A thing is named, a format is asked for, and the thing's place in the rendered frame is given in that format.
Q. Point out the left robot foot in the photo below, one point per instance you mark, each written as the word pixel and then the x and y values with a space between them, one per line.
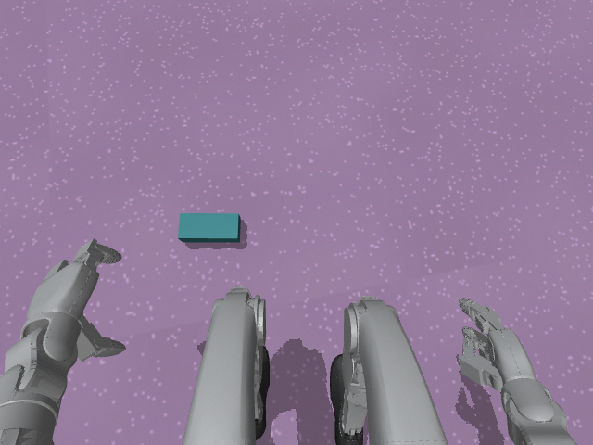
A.
pixel 263 389

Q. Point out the small box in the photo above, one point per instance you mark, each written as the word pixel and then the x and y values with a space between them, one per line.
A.
pixel 209 227

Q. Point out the right robot hand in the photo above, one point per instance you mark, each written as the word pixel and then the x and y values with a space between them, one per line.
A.
pixel 501 357

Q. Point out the right robot arm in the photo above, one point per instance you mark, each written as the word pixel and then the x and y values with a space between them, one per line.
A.
pixel 533 417

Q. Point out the left robot arm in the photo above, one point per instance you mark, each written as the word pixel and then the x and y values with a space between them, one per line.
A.
pixel 35 378

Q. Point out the right robot foot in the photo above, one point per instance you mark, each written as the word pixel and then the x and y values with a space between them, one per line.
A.
pixel 337 391

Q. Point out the left robot hand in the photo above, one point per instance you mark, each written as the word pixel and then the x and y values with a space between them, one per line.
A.
pixel 67 289

